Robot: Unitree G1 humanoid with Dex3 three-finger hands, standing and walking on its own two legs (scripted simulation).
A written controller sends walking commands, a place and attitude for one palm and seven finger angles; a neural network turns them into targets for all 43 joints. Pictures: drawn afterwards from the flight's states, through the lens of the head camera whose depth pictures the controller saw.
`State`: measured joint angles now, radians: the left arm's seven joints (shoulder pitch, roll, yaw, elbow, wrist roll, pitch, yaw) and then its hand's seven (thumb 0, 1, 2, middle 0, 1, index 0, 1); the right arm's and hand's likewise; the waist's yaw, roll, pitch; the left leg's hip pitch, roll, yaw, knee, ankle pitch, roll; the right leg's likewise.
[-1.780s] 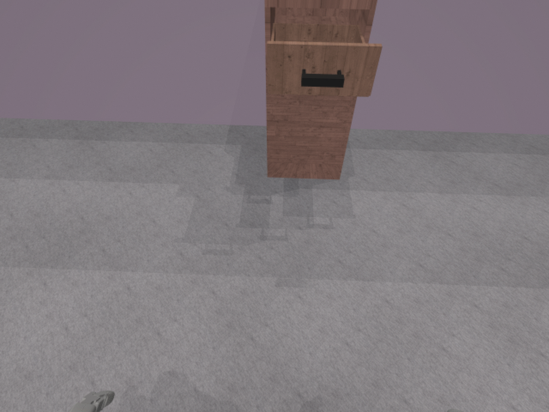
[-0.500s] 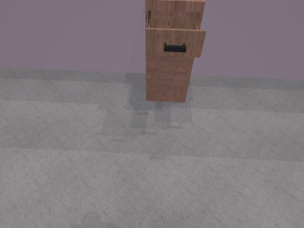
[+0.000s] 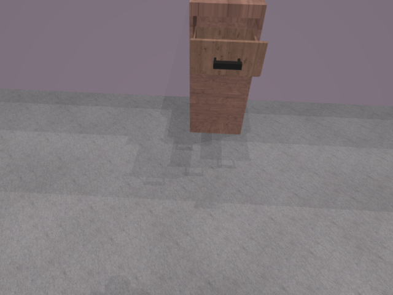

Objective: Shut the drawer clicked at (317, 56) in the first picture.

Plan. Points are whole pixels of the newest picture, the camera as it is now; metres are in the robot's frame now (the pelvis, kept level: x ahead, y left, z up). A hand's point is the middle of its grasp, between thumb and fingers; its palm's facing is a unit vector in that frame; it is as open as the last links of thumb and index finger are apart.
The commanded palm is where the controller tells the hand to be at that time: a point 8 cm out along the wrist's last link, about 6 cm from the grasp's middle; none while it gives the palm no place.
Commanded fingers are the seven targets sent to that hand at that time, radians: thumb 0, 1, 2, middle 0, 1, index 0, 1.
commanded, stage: walk to a spot facing it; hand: left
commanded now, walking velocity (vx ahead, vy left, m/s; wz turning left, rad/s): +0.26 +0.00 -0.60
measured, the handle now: (227, 62) +1.06 -0.07 -0.03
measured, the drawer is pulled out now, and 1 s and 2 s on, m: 0.29 0.29 0.29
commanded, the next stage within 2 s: none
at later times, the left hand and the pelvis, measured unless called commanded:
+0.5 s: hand out of the picture +0.09 +0.13 -0.17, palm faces -0.13 -0.97 -0.21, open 7.4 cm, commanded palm none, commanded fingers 0.00 0.90 0.90 -0.20 -0.30 -0.20 -0.30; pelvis +0.08 -0.06 -0.01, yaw -13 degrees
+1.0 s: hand (158, 212) +0.39 +0.15 -0.20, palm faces -0.39 -0.90 -0.19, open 7.4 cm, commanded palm none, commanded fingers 0.00 0.90 0.90 -0.20 -0.30 -0.20 -0.30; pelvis +0.32 -0.04 -0.02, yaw -30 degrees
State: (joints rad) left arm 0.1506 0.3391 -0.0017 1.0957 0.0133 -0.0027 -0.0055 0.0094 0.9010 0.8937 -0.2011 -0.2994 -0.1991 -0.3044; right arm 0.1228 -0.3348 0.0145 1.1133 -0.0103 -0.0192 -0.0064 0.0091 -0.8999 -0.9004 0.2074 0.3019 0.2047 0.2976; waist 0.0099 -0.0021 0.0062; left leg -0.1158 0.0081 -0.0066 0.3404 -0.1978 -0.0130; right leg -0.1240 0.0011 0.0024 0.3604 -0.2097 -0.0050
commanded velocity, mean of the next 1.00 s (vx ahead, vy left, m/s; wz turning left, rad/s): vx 0.31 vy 0.00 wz -0.56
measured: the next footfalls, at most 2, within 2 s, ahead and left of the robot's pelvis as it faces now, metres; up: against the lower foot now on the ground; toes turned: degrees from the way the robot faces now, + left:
left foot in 0.86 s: +0.42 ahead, +0.00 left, +0.00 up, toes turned -19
right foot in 1.42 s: +0.47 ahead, -0.26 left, +0.00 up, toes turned -51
